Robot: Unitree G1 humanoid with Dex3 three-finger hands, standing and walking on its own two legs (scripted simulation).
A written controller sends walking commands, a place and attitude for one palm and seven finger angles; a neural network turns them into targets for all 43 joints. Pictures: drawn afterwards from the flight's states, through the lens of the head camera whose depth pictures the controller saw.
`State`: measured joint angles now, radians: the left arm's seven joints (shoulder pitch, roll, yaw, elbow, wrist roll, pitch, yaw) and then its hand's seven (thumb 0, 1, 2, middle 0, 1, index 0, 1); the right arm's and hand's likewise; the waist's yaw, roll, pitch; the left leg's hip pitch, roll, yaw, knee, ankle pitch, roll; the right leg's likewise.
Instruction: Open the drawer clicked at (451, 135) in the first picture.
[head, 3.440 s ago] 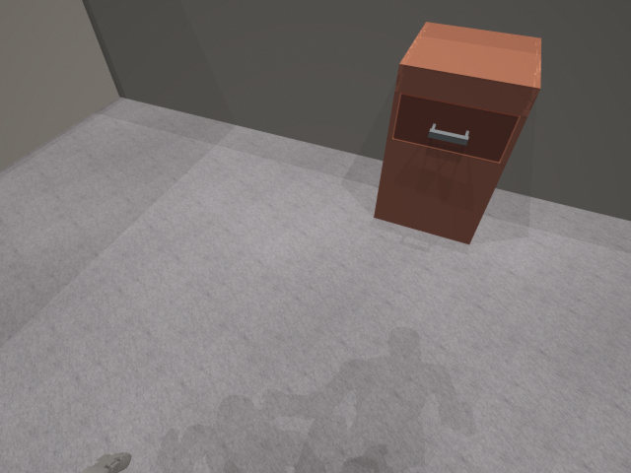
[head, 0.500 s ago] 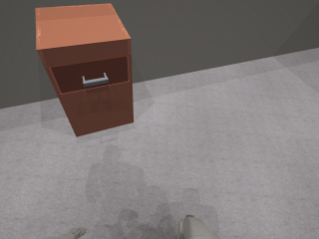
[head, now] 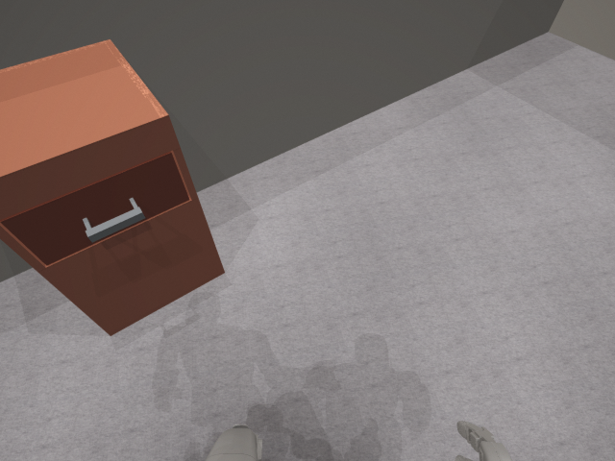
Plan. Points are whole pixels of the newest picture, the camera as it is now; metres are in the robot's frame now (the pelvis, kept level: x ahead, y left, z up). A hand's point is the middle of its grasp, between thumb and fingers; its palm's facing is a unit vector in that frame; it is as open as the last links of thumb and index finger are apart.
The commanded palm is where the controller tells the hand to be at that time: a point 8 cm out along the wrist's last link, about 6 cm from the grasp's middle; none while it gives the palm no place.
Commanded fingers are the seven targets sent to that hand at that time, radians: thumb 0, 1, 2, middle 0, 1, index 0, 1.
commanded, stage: walk to a spot facing it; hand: left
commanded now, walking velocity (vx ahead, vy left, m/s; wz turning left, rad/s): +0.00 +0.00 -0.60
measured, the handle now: (113, 218) +0.63 +0.54 -0.24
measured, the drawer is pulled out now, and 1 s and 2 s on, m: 0.00 0.00 0.00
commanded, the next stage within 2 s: turn to face it in 1.52 s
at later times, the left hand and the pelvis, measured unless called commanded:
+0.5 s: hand (170, 434) +0.17 +0.23 -0.17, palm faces -0.29 -0.94 -0.19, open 7.4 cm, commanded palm none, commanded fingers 0.00 0.90 0.90 -0.20 -0.30 -0.20 -0.30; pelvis +0.03 +0.06 +0.01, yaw -19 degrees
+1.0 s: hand (220, 419) +0.19 +0.15 -0.15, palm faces -0.51 -0.83 -0.22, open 7.4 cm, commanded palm none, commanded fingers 0.00 0.90 0.90 -0.20 -0.30 -0.20 -0.30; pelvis +0.04 +0.02 +0.01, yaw -35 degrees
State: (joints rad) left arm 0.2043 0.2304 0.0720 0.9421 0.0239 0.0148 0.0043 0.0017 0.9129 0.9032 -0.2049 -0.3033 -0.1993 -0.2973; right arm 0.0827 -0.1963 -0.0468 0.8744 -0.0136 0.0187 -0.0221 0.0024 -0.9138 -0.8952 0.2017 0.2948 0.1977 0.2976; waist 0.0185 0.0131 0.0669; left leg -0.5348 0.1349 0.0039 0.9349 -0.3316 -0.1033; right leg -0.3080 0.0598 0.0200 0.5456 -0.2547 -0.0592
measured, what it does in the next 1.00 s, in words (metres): steps on the spot, turning right: left foot, then right foot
